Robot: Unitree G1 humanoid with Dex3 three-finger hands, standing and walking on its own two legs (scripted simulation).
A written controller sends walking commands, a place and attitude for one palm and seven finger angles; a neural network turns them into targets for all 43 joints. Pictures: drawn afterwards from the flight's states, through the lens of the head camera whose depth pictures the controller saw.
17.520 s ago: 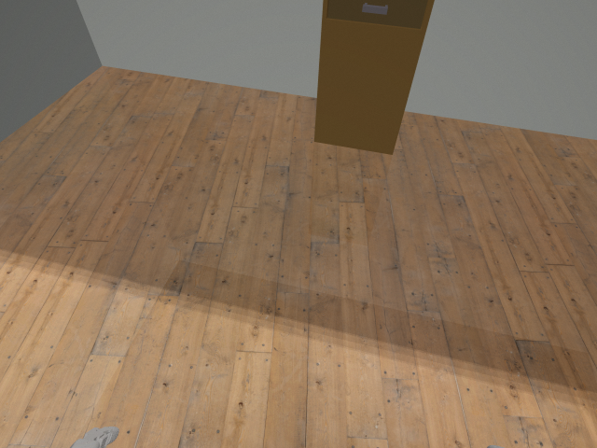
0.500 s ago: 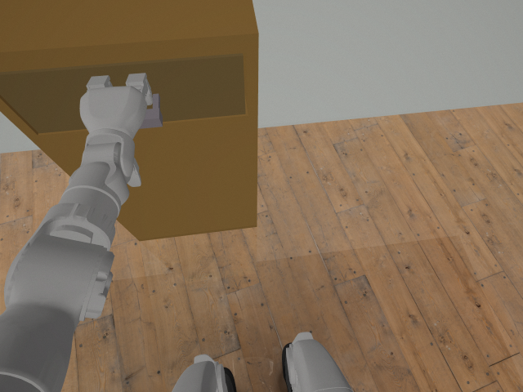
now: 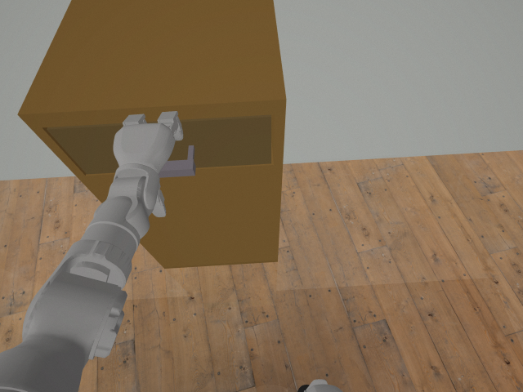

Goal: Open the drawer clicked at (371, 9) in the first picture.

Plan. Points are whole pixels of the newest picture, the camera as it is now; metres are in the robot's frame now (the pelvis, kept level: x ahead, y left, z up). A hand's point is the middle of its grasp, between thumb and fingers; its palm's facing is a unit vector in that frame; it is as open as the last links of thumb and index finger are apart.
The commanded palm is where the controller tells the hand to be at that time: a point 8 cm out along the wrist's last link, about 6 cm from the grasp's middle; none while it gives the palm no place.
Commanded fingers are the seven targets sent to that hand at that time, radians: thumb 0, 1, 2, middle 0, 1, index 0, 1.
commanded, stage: lift the fingers back up to retry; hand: left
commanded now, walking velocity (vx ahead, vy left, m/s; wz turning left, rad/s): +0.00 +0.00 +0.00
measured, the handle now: (168, 160) +0.53 +0.16 -0.02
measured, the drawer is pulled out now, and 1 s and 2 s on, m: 0.00 0.00 0.00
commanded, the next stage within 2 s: re-aim the fingers above the handle in 0.10 s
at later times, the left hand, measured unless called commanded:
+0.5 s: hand (154, 171) +0.46 +0.16 +0.04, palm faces -0.04 +0.00 -1.00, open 13.9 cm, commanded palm +0.45 +0.16 +0.09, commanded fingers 0.00 -0.50 0.30 -0.30 -1.20 -0.30 -1.20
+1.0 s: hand (153, 165) +0.47 +0.16 +0.03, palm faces -0.04 +0.01 -1.00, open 13.9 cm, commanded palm +0.46 +0.17 +0.09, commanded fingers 0.00 -0.50 0.30 -0.30 -1.20 -0.30 -1.20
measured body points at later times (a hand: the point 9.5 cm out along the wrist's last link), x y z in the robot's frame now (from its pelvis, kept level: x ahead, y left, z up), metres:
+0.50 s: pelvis +0.00 -0.02 +0.01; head +0.08 -0.04 +0.45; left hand +0.45 +0.16 +0.09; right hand +0.08 -0.28 -0.14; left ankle -0.05 +0.10 -0.72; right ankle -0.01 -0.12 -0.72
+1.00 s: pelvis -0.02 -0.01 +0.00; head +0.08 -0.03 +0.44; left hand +0.47 +0.16 +0.09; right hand -0.02 -0.28 -0.14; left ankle -0.05 +0.10 -0.72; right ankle -0.01 -0.12 -0.72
